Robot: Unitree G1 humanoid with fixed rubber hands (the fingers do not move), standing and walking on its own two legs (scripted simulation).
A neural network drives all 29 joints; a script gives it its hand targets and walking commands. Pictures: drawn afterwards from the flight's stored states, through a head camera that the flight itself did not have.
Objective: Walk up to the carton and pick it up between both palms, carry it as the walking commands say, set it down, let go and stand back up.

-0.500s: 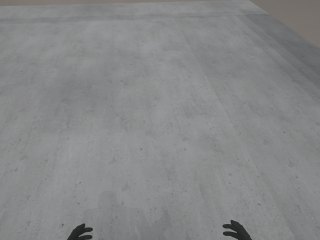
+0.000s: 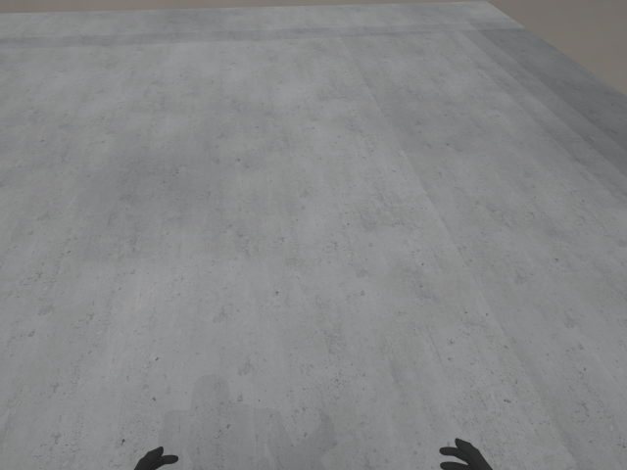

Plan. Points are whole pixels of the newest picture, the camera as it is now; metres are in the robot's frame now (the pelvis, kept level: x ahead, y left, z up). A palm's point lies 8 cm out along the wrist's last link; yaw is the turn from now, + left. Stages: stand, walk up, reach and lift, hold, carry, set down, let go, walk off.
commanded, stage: stand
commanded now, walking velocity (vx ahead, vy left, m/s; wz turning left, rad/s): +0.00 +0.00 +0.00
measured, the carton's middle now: out of the picture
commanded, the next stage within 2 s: walk up in 0.36 s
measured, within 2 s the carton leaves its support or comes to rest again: neither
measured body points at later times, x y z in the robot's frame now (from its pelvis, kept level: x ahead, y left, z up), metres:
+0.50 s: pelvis +0.00 +0.00 +0.00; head +0.01 +0.00 +0.45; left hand +0.12 +0.23 -0.12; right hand +0.11 -0.23 -0.12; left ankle +0.00 +0.12 -0.73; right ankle +0.00 -0.12 -0.73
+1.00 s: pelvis +0.07 +0.13 -0.02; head +0.07 +0.16 +0.43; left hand +0.05 +0.51 -0.07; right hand +0.40 -0.06 -0.03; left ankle +0.09 +0.27 -0.72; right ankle +0.04 -0.06 -0.65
